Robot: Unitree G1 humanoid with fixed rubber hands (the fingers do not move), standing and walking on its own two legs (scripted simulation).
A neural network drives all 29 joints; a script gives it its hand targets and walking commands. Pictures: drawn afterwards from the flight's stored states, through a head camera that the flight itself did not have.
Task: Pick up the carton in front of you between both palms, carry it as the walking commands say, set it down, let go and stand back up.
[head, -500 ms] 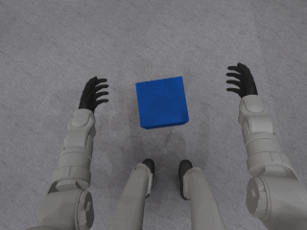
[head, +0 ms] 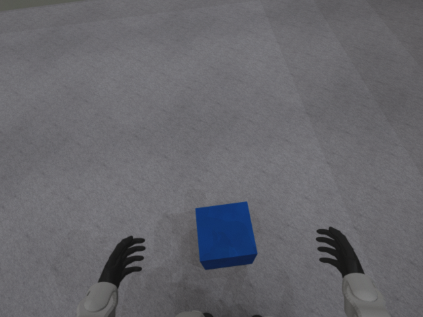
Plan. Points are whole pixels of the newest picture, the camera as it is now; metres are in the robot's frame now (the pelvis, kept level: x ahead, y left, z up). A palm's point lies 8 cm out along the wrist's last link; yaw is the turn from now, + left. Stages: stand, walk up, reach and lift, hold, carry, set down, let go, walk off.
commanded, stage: let go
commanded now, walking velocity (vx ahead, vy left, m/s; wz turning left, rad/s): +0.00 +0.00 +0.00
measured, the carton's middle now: (225, 237) +0.39 +0.03 -0.64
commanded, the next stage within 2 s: stand in 0.58 s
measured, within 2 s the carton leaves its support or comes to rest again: neither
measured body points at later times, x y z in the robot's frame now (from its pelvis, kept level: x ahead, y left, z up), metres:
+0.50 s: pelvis -0.01 -0.01 +0.01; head -0.01 -0.01 +0.45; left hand +0.17 +0.23 -0.06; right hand +0.16 -0.24 -0.07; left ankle -0.03 +0.10 -0.73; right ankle -0.02 -0.11 -0.73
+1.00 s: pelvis +0.01 +0.00 +0.01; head +0.01 +0.02 +0.45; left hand +0.14 +0.29 -0.10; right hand +0.14 -0.29 -0.08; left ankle -0.03 +0.10 -0.73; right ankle -0.02 -0.11 -0.73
